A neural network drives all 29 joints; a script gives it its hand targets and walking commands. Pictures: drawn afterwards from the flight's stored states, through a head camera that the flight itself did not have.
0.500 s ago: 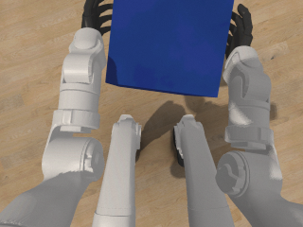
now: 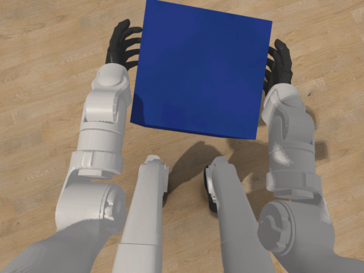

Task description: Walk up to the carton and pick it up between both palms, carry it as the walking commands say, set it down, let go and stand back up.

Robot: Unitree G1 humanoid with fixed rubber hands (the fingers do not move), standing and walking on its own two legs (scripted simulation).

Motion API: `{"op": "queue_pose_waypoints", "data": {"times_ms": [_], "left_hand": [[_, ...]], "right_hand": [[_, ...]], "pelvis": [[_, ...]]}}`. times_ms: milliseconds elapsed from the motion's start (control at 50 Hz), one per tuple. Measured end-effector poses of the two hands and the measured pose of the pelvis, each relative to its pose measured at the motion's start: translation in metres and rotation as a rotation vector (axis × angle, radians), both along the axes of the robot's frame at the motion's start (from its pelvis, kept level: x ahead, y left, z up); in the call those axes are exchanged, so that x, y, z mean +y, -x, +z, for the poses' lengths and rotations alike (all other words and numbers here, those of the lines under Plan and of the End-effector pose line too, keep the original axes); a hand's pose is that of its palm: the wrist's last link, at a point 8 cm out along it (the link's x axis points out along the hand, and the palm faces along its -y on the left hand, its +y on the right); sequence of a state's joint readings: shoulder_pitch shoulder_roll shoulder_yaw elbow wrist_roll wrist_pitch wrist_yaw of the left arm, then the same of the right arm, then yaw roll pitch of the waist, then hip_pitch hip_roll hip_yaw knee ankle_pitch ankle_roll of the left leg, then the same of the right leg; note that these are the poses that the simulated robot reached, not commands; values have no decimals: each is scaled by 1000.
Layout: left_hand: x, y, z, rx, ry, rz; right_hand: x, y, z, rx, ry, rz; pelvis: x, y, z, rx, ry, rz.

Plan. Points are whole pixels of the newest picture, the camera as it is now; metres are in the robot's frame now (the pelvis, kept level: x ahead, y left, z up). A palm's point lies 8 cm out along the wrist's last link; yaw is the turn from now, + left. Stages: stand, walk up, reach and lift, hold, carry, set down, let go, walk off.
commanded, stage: reach and lift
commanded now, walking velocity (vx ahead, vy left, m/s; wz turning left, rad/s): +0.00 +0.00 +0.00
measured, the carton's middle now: (193, 86) +0.47 -0.02 -0.13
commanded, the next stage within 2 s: none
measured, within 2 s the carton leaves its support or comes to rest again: neither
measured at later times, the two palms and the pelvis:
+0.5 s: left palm (109, 57) +0.47 +0.12 +0.02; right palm (304, 86) +0.42 -0.18 +0.02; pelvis +0.02 +0.00 +0.07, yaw +0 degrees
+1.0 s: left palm (76, 12) +0.46 +0.11 +0.14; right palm out of the picture +0.41 -0.18 +0.14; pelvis +0.12 -0.01 +0.13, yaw +1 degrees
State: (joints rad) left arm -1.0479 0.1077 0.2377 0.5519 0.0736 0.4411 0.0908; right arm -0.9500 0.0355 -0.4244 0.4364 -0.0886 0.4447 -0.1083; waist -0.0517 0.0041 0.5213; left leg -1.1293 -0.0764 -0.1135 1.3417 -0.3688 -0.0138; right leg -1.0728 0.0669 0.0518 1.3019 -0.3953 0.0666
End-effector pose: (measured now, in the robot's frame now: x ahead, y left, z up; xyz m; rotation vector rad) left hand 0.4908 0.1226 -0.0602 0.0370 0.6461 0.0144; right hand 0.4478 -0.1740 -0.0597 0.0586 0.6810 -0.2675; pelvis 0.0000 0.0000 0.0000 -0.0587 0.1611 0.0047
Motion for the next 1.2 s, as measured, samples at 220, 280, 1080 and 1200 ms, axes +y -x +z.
{"op": "queue_pose_waypoints", "data": {"times_ms": [220,280,1080,1200], "left_hand": [[-1,12,30,4,2,-6],[-2,15,38,6,2,-11],[-10,41,199,45,-16,-6],[-10,44,207,32,-15,4]], "right_hand": [[-1,11,34,3,8,2],[-2,15,42,8,14,1],[-11,35,205,49,16,18],[-11,34,213,38,35,42]], "pelvis": [[-1,-10,31,-47,-9,7],[-1,-12,39,-54,-10,5],[-7,-127,137,-148,-41,7],[-8,-136,143,-170,-45,9]]}}
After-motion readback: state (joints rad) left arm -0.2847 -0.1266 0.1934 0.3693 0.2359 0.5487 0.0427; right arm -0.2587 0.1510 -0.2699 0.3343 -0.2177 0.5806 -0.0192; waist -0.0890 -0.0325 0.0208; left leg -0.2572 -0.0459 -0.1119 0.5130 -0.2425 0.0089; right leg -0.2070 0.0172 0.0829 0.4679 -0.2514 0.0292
